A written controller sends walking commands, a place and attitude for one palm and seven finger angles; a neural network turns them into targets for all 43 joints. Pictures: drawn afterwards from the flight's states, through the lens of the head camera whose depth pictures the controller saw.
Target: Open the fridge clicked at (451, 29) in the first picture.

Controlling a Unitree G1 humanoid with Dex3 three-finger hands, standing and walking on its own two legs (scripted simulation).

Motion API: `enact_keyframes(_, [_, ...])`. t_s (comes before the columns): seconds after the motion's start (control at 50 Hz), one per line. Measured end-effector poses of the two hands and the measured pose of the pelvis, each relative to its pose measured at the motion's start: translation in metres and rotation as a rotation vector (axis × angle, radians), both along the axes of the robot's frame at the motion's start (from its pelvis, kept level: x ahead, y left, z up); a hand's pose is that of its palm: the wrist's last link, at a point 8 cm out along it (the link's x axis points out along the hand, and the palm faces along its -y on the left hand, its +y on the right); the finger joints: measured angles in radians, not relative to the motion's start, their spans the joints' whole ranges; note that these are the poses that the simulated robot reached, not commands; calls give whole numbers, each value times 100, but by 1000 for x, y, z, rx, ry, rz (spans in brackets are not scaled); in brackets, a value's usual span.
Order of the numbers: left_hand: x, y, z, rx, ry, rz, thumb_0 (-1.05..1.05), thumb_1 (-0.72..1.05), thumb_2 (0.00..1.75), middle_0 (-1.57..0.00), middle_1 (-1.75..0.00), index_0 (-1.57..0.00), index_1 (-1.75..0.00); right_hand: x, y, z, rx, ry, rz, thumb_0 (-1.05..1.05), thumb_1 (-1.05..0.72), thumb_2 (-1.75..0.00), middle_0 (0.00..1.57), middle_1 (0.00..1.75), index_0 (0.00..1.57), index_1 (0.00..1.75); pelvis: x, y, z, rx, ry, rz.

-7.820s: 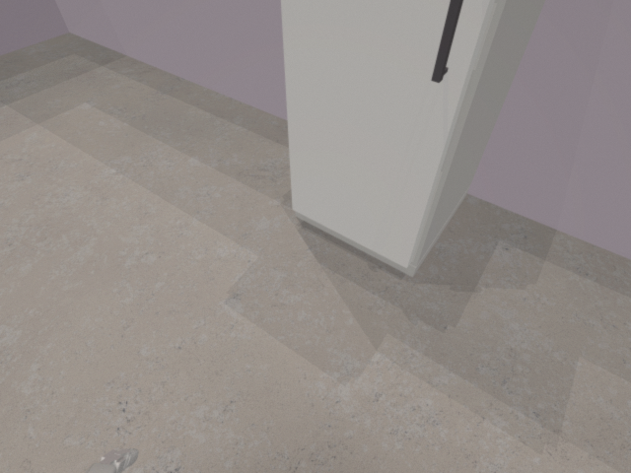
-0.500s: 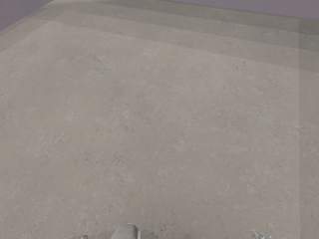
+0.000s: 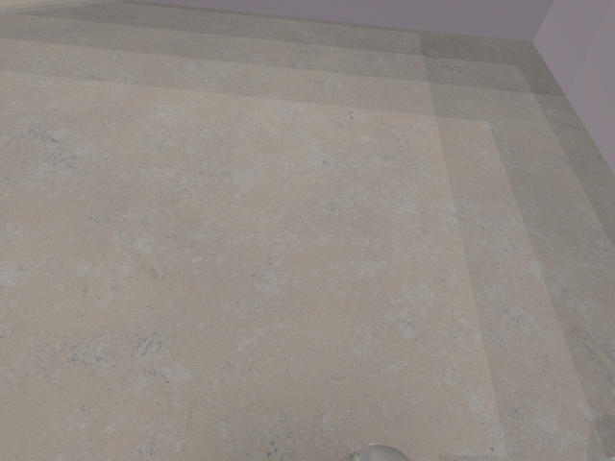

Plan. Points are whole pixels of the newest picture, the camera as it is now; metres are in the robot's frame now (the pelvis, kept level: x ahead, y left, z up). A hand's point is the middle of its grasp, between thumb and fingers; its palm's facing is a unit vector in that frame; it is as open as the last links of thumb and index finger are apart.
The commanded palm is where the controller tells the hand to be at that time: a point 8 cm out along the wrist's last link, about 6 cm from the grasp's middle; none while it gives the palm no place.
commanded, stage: turn to face it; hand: right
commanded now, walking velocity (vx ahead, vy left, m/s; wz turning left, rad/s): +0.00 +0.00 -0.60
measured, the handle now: out of the picture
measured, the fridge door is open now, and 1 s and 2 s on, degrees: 0 0 0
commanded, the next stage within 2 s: none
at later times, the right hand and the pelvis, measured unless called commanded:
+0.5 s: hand out of the picture +0.03 -0.30 -0.17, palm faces +0.30 +0.93 -0.23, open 7.4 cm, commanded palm none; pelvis +0.00 -0.07 +0.01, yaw -17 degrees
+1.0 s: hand out of the picture +0.00 -0.22 -0.13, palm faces +0.53 +0.79 -0.31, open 7.4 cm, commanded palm none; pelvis +0.01 +0.01 +0.01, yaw -35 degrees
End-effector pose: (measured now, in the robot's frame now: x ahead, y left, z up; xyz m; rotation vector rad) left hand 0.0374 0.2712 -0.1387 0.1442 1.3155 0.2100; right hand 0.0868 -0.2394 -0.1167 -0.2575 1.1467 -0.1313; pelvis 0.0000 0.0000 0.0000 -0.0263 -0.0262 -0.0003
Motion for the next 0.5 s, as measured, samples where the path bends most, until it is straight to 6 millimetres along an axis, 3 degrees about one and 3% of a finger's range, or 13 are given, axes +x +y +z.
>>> enact_keyframes(0.14, [82,-40,12,82,-122,-198,1,91,90,-20,-30,-20,-30,-73,-60,-43,29,121,-182,1,-90,-90,20,30,21,30,1,-34,-20,35,15,-100])
enact_keyframes(0.2, [102,-61,23,100,-174,-256,1,91,90,-20,-30,-20,-30,-94,-80,-50,30,176,-237,1,-91,-90,20,30,21,30,-1,-46,-19,43,15,-118])
enact_keyframes(0.34, [109,-97,43,102,-174,-324,1,90,90,-20,-30,-21,-30,-93,-100,-31,55,118,-296,1,-91,-90,19,30,20,30,-2,-64,2,79,17,-197])
enact_keyframes(0.5, [97,-115,37,55,-125,-357,1,90,90,-20,-30,-21,-30,-79,-106,-17,45,15,-352,1,-91,-90,20,30,20,30,0,-67,6,74,19,-289])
